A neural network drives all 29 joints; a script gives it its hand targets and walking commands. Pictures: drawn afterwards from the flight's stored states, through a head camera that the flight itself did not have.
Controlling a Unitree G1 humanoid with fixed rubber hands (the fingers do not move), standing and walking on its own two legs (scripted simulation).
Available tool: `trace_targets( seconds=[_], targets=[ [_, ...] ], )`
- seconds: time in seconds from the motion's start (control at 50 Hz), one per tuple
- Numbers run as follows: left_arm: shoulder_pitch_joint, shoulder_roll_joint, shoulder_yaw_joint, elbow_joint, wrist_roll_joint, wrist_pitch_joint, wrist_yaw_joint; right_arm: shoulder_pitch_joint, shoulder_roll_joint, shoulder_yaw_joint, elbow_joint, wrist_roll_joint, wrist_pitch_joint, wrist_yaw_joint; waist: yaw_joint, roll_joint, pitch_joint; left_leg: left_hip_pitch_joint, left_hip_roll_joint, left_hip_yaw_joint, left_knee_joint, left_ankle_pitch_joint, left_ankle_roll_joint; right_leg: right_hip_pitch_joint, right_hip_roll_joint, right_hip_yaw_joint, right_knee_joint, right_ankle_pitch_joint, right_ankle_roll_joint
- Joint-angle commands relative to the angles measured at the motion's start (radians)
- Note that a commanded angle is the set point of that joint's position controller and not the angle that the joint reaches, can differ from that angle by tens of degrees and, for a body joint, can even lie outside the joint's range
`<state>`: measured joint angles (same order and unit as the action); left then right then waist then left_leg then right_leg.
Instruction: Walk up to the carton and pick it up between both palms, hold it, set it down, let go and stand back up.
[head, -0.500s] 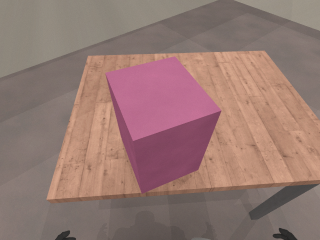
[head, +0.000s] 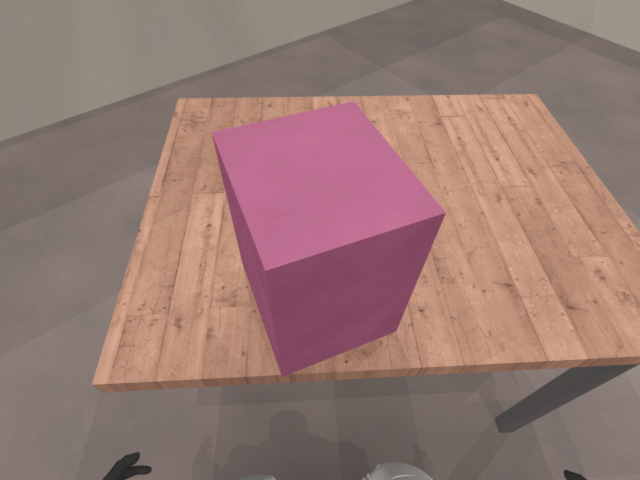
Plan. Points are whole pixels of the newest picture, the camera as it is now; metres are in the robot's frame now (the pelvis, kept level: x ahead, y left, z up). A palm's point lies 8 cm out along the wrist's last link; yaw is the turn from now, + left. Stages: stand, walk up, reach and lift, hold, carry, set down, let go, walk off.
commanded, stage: walk up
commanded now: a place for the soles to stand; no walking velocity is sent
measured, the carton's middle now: (316, 245) +0.39 +0.02 +0.06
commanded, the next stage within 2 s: reach and lift in 1.06 s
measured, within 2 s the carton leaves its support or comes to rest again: neither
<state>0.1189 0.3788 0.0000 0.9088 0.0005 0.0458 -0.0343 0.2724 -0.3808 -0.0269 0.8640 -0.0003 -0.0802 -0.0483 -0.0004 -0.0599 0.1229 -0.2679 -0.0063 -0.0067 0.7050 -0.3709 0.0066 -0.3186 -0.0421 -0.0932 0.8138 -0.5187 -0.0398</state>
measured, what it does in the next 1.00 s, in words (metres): steps on the spot: left foot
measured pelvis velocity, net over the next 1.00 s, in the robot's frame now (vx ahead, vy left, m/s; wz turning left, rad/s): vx -0.01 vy -0.01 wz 0.02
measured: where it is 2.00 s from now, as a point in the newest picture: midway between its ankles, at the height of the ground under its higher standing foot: outside the picture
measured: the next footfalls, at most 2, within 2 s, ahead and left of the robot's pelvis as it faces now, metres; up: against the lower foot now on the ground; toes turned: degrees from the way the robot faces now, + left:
left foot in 0.42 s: +0.04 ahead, +0.13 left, +0.00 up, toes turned +2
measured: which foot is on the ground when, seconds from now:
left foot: down 0.00-0.14, up 0.16-0.40, down 0.42-1.00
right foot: down 0.00-1.00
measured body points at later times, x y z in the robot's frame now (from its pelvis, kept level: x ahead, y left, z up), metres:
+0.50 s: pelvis +0.00 +0.00 +0.00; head +0.02 +0.02 +0.45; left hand +0.11 +0.30 -0.13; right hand +0.08 -0.32 -0.10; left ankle +0.00 +0.13 -0.72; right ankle +0.01 -0.10 -0.71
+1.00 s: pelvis -0.01 -0.01 +0.00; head +0.01 +0.01 +0.45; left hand +0.10 +0.30 -0.12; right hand +0.08 -0.32 -0.10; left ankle +0.00 +0.12 -0.72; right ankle +0.01 -0.10 -0.72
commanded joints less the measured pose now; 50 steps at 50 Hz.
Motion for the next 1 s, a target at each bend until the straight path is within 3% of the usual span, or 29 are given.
trace_targets(
  seconds=[0.0,0.02,0.06,0.1,0.12,0.14,0.24,0.32,0.36,0.38,0.4,0.42,0.44,0.5,0.52,0.54,0.56,0.6,0.62,0.64,0.68,0.72,0.74,0.78,0.82,0.86,0.9,0.96,0.98],
  targets=[
    [-0.059,0.206,0.108,-0.082,0.021,-0.015,0.009,0.009,-0.318,-0.078,-0.020,-0.025,-0.029,-0.028,0.015,0.159,-0.084,0.047,0.301,-0.441,-0.234,0.620,0.230,-0.090,-0.036,0.149,0.054,-0.014,0.001],
    [-0.065,0.210,0.111,-0.074,0.020,-0.020,0.007,0.020,-0.310,-0.078,-0.026,-0.015,-0.027,-0.030,-0.002,0.124,-0.083,0.062,0.300,-0.470,-0.208,0.646,0.231,-0.088,-0.016,0.137,-0.014,0.024,0.006],
    [0.009,0.201,0.116,-0.055,0.022,-0.036,0.008,-0.056,-0.295,-0.067,-0.040,-0.017,-0.011,-0.023,0.059,0.191,-0.126,-0.043,0.217,-0.312,-0.135,0.575,0.166,0.134,-0.004,0.121,-0.249,0.168,-0.019],
    [0.069,0.281,0.140,-0.039,0.035,-0.058,0.018,-0.067,-0.188,-0.039,-0.057,0.001,0.001,-0.015,0.094,-0.035,-0.168,-0.245,0.017,-0.033,0.130,0.279,0.019,0.340,-0.242,0.339,-0.437,0.385,-0.089],
    [0.035,0.297,0.131,-0.045,0.030,-0.060,0.015,-0.064,-0.191,-0.045,-0.047,0.005,0.017,-0.022,0.077,-0.049,-0.151,-0.254,-0.028,-0.001,0.193,-0.229,0.020,0.256,-0.364,0.409,-0.497,0.356,-0.144],
    [0.008,0.306,0.127,-0.056,0.030,-0.055,0.014,-0.038,-0.241,-0.055,-0.018,0.000,0.023,-0.023,0.062,-0.010,-0.119,-0.232,-0.009,-0.035,0.258,-0.275,0.018,0.205,-0.359,0.397,-0.490,0.271,-0.165],
    [-0.049,0.290,0.124,-0.073,0.032,-0.054,0.015,0.048,-0.240,-0.070,0.005,-0.006,0.026,0.006,0.037,-0.112,-0.057,-0.155,0.034,-0.001,0.211,-0.160,0.012,0.141,-0.275,0.266,-0.499,0.158,-0.162],
    [-0.022,0.287,0.111,-0.079,0.033,-0.052,0.012,0.013,-0.220,-0.063,-0.007,0.002,0.014,0.008,0.032,-0.096,-0.055,-0.106,0.034,0.025,0.048,-0.111,0.016,0.133,-0.274,0.247,-0.415,0.332,-0.166],
    [-0.117,0.243,0.096,-0.097,0.021,-0.037,0.005,0.123,-0.206,-0.065,0.042,-0.002,-0.007,-0.002,-0.028,-0.107,-0.081,0.075,0.009,0.044,-0.216,0.132,0.025,0.055,-0.173,0.103,-0.255,0.349,-0.107],
    [-0.105,0.212,0.084,-0.095,0.015,-0.036,0.006,0.148,-0.243,-0.076,0.036,-0.011,-0.024,-0.009,-0.035,-0.003,-0.122,0.166,0.092,-0.147,-0.274,0.333,0.056,0.007,-0.128,0.057,-0.062,0.506,-0.054],
    [-0.101,0.174,0.078,-0.112,0.001,-0.035,0.009,0.132,-0.319,-0.089,0.006,-0.031,-0.035,-0.017,-0.025,0.134,-0.170,0.202,0.251,-0.417,-0.258,0.570,0.132,-0.093,-0.039,0.061,0.036,0.352,0.017],
    [-0.081,0.180,0.082,-0.099,0.001,-0.022,0.014,0.082,-0.360,-0.090,-0.016,-0.023,-0.031,-0.018,0.003,0.126,-0.174,0.123,0.355,-0.544,-0.254,0.575,0.268,-0.097,0.009,0.119,0.061,-0.086,0.026],
    [-0.100,0.205,0.094,-0.088,0.008,-0.020,0.014,0.042,-0.341,-0.085,-0.010,-0.013,-0.032,-0.018,0.000,0.102,-0.110,0.085,0.363,-0.554,-0.273,0.541,0.306,-0.104,-0.007,0.145,0.116,-0.126,0.020],
    [-0.083,0.221,0.102,-0.070,0.007,-0.030,0.012,0.001,-0.319,-0.070,-0.020,-0.016,-0.025,-0.020,0.007,0.172,-0.091,0.089,0.295,-0.407,-0.197,0.691,0.225,-0.064,-0.035,0.134,-0.056,0.011,0.002],
    [-0.054,0.198,0.102,-0.050,0.004,-0.039,0.010,-0.007,-0.290,-0.063,-0.035,-0.013,-0.020,-0.018,0.030,0.143,-0.113,-0.014,0.254,-0.352,-0.201,0.639,0.180,0.056,-0.017,0.092,-0.134,0.134,0.004],
    [-0.013,0.212,0.112,-0.033,0.006,-0.043,0.010,-0.072,-0.306,-0.058,-0.037,-0.011,-0.012,-0.013,0.049,0.184,-0.120,-0.065,0.218,-0.302,-0.189,0.501,0.148,0.136,-0.018,0.099,-0.211,0.227,-0.012],
    [-0.003,0.242,0.121,-0.027,0.017,-0.050,0.009,-0.071,-0.281,-0.053,-0.031,-0.007,-0.007,-0.006,0.065,0.138,-0.144,-0.114,0.163,-0.212,-0.140,0.434,0.092,0.239,-0.052,0.143,-0.295,0.286,-0.026],
    [-0.004,0.295,0.120,-0.022,0.019,-0.066,0.017,-0.055,-0.220,-0.047,-0.028,0.003,0.001,-0.002,0.051,0.028,-0.153,-0.132,0.015,-0.027,0.052,0.197,0.015,0.219,-0.256,0.287,-0.429,0.238,-0.135],
    [-0.035,0.283,0.110,-0.025,0.014,-0.066,0.014,-0.035,-0.213,-0.047,-0.021,-0.002,0.010,-0.003,0.033,0.066,-0.148,-0.106,0.006,0.024,0.070,0.013,0.019,0.168,-0.310,0.314,-0.441,0.195,-0.173],
    [-0.039,0.296,0.106,-0.015,0.019,-0.065,0.012,-0.024,-0.208,-0.052,-0.003,-0.001,0.010,0.002,0.024,0.011,-0.148,-0.052,0.002,0.022,0.075,-0.077,0.024,0.117,-0.320,0.311,-0.433,0.175,-0.183],
    [-0.103,0.275,0.092,-0.008,0.015,-0.057,0.012,0.011,-0.212,-0.045,0.006,-0.004,-0.001,0.005,-0.006,0.022,-0.070,-0.008,0.025,-0.021,-0.042,0.096,0.049,0.001,-0.270,0.251,-0.391,0.177,-0.141],
    [-0.141,0.248,0.099,-0.033,0.026,-0.046,0.007,0.045,-0.278,-0.069,0.010,-0.008,-0.012,0.007,-0.011,0.009,-0.061,-0.002,0.109,-0.204,-0.154,0.247,0.102,-0.041,-0.110,0.085,-0.232,0.163,-0.042],
    [-0.134,0.205,0.085,-0.032,0.019,-0.040,0.004,0.025,-0.295,-0.071,0.004,-0.011,-0.017,0.005,-0.011,0.056,-0.070,-0.009,0.200,-0.363,-0.235,0.252,0.169,-0.046,-0.037,0.082,-0.116,0.166,-0.010],
    [-0.094,0.209,0.090,-0.020,0.009,-0.031,0.002,-0.032,-0.315,-0.066,-0.006,-0.007,-0.019,-0.003,0.026,0.096,-0.056,-0.111,0.277,-0.471,-0.302,0.173,0.227,0.039,0.007,0.104,-0.093,0.024,-0.009],
    [-0.074,0.227,0.097,-0.017,0.019,-0.045,-0.003,-0.082,-0.299,-0.052,-0.014,-0.016,-0.012,-0.001,0.053,0.057,-0.095,-0.153,0.195,-0.318,-0.233,0.176,0.143,0.172,-0.046,0.145,-0.254,0.114,-0.027],
    [-0.034,0.257,0.108,0.008,0.017,-0.062,0.003,-0.101,-0.222,-0.035,-0.014,-0.006,-0.008,0.004,0.060,-0.029,-0.097,-0.189,0.048,-0.111,-0.058,0.223,0.039,0.205,-0.193,0.275,-0.422,0.194,-0.095],
    [-0.062,0.285,0.109,-0.009,0.022,-0.063,0.008,-0.038,-0.214,-0.030,0.004,-0.006,0.002,0.003,0.036,-0.044,-0.102,-0.105,0.023,0.008,0.005,0.031,0.022,0.137,-0.292,0.278,-0.429,0.202,-0.162],
    [-0.125,0.243,0.086,-0.035,0.016,-0.050,0.006,-0.003,-0.229,-0.049,0.007,-0.015,-0.010,0.011,-0.004,-0.042,-0.092,0.039,0.051,-0.089,-0.121,0.200,0.057,-0.007,-0.209,0.162,-0.333,0.225,-0.094],
    [-0.149,0.236,0.091,-0.044,0.016,-0.042,0.008,0.008,-0.267,-0.053,0.010,-0.013,-0.015,0.009,-0.004,0.031,-0.085,0.020,0.107,-0.191,-0.160,0.295,0.095,-0.007,-0.106,0.096,-0.229,0.241,-0.040]
  ],
)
